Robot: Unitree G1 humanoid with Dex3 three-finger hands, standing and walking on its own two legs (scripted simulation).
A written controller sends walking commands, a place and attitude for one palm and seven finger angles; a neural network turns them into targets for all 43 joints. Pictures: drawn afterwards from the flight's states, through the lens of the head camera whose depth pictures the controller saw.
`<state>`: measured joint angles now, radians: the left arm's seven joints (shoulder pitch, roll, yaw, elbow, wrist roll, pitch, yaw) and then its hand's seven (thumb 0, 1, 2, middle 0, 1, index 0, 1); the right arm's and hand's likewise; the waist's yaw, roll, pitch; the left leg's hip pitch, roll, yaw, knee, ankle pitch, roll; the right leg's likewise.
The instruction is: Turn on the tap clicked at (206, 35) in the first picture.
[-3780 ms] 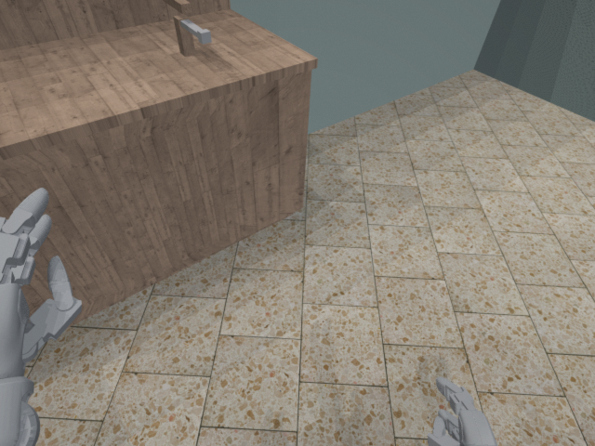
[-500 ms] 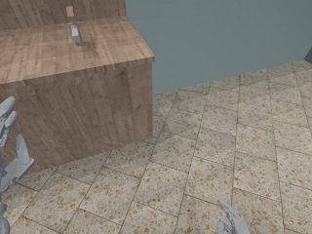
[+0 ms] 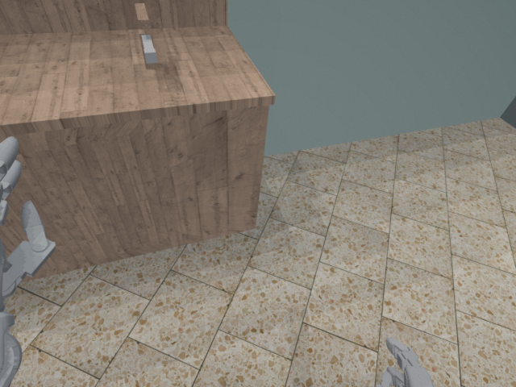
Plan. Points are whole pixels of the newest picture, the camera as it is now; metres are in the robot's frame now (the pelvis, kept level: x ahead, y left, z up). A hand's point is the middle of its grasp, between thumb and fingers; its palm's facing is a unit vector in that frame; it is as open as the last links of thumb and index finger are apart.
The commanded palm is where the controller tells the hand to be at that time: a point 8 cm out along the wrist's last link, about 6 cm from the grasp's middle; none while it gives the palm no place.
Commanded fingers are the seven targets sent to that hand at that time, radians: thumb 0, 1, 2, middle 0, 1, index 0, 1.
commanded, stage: take the last steps up to it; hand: left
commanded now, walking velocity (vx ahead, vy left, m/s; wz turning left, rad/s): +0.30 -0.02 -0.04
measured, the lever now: (150, 56) +0.86 +0.33 +0.10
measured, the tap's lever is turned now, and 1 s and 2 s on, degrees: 0 0 0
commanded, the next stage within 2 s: none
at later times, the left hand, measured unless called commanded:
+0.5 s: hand (129, 197) +0.31 +0.19 +0.17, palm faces +0.35 -0.83 -0.43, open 7.4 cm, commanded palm +0.25 +0.25 +0.18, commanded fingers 0.00 0.90 0.90 -0.20 -0.30 -0.20 -0.30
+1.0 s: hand (155, 143) +0.41 +0.18 +0.18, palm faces +0.40 -0.78 -0.48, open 7.4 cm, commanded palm +0.36 +0.23 +0.18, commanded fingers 0.00 0.90 0.90 -0.20 -0.30 -0.20 -0.30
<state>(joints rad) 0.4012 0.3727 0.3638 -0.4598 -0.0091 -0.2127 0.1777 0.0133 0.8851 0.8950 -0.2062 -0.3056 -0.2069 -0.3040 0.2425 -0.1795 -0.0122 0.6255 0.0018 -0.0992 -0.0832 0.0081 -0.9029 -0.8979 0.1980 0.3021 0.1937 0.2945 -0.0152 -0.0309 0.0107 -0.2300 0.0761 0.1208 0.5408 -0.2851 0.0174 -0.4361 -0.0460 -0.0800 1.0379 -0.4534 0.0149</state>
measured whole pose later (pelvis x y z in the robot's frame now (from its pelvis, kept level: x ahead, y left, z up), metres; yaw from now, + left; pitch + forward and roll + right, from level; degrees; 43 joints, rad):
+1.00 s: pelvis +0.19 -0.05 -0.01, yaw -1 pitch -1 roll +0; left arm 0.49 0.39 0.37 -0.52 -0.02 -0.20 0.16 0.01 0.89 0.89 -0.21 -0.31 -0.21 -0.30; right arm 0.24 -0.12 0.05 0.60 0.00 -0.10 -0.05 0.01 -0.90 -0.90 0.21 0.30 0.20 0.30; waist 0.02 0.03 0.05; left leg -0.23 0.13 0.13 0.59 -0.33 -0.05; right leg -0.33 -0.06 -0.16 0.58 -0.28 0.02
